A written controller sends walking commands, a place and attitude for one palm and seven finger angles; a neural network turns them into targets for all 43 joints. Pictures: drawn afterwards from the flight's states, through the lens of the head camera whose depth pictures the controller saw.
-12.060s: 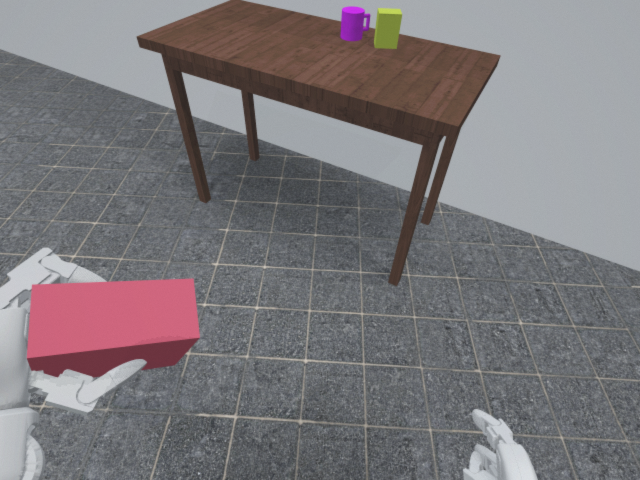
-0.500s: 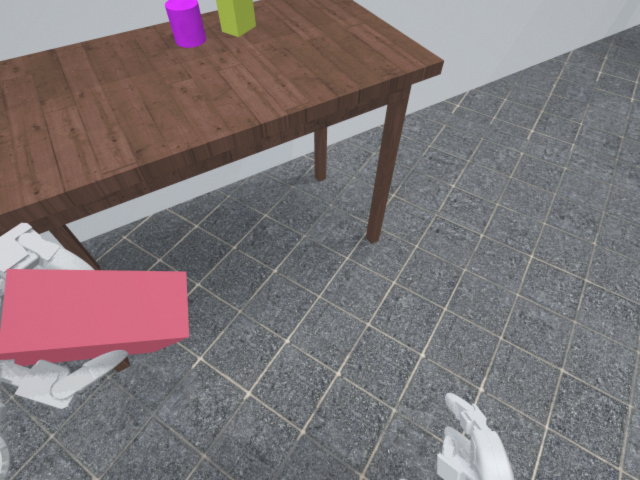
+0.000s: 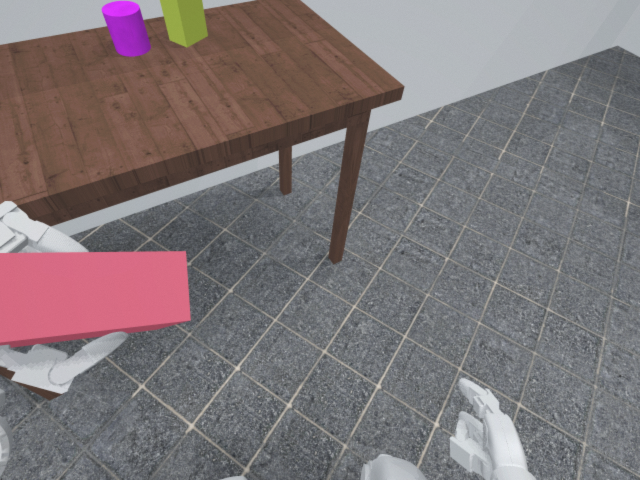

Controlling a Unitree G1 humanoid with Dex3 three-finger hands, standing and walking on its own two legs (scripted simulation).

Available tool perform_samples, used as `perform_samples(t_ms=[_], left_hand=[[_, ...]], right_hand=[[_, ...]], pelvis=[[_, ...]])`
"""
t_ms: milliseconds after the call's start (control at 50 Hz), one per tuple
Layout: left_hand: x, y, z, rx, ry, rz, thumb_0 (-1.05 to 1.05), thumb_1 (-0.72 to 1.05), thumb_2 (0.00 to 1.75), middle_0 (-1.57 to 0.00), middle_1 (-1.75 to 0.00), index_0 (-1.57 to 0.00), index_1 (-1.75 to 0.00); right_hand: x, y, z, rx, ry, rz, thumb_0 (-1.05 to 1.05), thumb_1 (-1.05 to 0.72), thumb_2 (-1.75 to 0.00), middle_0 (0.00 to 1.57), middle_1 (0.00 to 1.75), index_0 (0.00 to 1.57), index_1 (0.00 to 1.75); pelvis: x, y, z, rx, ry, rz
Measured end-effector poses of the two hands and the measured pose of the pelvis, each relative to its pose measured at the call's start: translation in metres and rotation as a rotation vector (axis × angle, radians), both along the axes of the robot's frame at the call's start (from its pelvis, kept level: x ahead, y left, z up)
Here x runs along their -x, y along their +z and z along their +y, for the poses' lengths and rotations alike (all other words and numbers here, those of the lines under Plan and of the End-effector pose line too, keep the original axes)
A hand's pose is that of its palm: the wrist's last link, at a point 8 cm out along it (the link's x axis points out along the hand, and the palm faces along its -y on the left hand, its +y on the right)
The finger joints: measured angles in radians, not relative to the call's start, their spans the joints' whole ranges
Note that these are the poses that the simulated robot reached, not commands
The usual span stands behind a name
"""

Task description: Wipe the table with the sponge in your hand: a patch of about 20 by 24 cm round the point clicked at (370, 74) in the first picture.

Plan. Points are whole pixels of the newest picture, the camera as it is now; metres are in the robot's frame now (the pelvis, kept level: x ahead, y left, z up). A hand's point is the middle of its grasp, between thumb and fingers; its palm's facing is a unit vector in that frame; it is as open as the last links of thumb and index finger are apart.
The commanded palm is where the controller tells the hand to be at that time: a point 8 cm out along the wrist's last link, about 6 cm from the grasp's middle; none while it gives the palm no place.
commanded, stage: take the last steps up to it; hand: left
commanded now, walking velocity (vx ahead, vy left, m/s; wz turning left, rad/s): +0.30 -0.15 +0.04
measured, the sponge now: (120, 298) +0.24 +0.20 +0.16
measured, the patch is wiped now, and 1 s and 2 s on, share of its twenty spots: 0.00 0.00 0.00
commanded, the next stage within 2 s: none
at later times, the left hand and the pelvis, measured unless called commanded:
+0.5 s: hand (213, 220) +0.32 +0.14 +0.18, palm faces +0.43 -0.80 -0.42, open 10.0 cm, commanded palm +0.26 +0.18 +0.18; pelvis +0.11 -0.11 -0.01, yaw +3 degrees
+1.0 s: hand (333, 166) +0.41 +0.03 +0.18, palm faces +0.45 -0.75 -0.47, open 10.0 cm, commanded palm +0.34 +0.07 +0.18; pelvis +0.22 -0.23 +0.01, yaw +7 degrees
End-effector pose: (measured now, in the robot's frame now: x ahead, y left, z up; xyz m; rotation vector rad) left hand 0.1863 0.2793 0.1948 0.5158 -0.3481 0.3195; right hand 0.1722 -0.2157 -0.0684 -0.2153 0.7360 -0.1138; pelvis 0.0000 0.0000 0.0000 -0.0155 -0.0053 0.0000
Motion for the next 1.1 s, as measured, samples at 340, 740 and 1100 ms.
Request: perform_samples(t_ms=[340, 740, 1100], left_hand=[[-0.059, -0.006, -0.098, 0.001, 0.068, 0.09, -0.01, -0.48, 0.99, -0.74, -1.35, -0.75, -1.34], [-0.13, 0.008, -0.168, -0.05, 0.089, 0.046, -0.01, -0.48, 1.0, -0.75, -1.35, -0.75, -1.34], [-0.199, 0.002, -0.221, -0.013, 0.144, 0.076, -0.01, -0.48, 1.0, -0.75, -1.35, -0.75, -1.34]], right_hand=[[-0.06, -0.029, -0.111, 0.0, 0.003, 0.139, 0.01, -0.91, -0.9, 0.21, 0.3, 0.2, 0.3], [-0.163, -0.015, -0.142, -0.112, 0.065, -0.014, 0.01, -0.91, -0.9, 0.21, 0.3, 0.2, 0.3], [-0.244, -0.008, -0.252, 0.048, 0.056, 0.068, 0.01, -0.91, -0.9, 0.2, 0.3, 0.2, 0.3]], pelvis=[[-0.072, -0.001, -0.096, -0.021, 0.046, -0.002], [-0.164, 0.0, -0.172, -0.002, 0.064, 0.0], [-0.239, 0.006, -0.231, -0.048, 0.112, 0.01]])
